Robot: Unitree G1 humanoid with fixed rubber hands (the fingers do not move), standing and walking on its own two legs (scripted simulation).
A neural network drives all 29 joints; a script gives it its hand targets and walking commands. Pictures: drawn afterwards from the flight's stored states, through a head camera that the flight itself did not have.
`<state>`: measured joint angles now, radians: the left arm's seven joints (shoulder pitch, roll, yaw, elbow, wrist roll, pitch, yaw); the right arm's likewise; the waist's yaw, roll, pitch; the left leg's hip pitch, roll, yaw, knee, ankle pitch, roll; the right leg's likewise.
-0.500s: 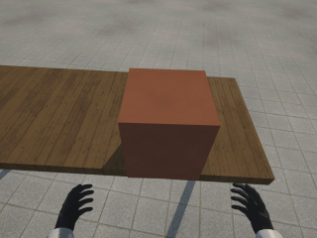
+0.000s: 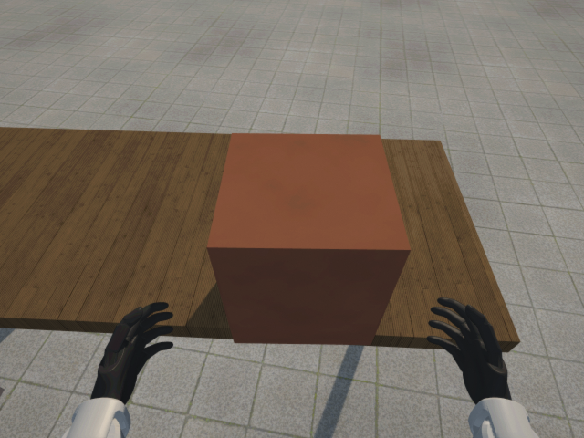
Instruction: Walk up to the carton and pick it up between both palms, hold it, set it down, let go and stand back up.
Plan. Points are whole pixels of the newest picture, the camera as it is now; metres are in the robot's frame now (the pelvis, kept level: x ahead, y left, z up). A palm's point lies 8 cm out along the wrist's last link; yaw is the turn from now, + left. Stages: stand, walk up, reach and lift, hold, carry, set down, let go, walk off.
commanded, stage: reach and lift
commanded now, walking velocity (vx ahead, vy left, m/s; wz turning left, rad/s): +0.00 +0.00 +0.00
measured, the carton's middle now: (304, 243) +0.39 +0.02 +0.05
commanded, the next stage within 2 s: none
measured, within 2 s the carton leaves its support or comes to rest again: neither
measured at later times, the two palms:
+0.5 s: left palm (124, 290) +0.26 +0.23 +0.11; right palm (485, 300) +0.26 -0.20 +0.10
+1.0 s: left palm (130, 209) +0.34 +0.23 +0.17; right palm (480, 222) +0.34 -0.19 +0.16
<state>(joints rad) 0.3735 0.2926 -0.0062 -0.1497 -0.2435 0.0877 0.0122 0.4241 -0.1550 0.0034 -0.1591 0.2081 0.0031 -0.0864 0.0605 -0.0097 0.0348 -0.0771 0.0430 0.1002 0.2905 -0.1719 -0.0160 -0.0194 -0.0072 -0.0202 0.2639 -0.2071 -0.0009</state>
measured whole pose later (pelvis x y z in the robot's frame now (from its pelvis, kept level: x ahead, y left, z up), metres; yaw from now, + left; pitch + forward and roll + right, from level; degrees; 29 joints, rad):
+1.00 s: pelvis -0.03 -0.01 +0.00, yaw -1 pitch +0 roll +0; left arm -0.51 0.32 0.23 0.08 -0.18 0.72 0.00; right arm -0.50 -0.31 0.03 0.21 0.43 0.44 -0.19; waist -0.01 -0.03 0.01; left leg -0.16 0.06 0.11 0.31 -0.14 -0.02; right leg -0.12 0.01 -0.01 0.31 -0.18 -0.01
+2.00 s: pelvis -0.03 +0.00 -0.01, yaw +1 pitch +6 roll -1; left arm -0.81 0.28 0.06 0.94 -0.15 0.14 0.04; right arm -0.81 -0.19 0.01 0.96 0.29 0.08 -0.15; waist 0.02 -0.02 -0.06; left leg -0.35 0.06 0.06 0.40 -0.15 -0.01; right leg -0.27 0.01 -0.05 0.36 -0.19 0.00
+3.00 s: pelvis -0.02 +0.00 +0.00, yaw +0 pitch +6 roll -1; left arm -0.75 0.09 0.23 0.92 0.08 -0.01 0.09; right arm -0.77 -0.08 -0.05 0.99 0.19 -0.03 -0.19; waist 0.02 -0.04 -0.07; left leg -0.33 0.07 0.09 0.38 -0.16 -0.02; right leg -0.26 0.01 -0.02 0.32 -0.18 0.00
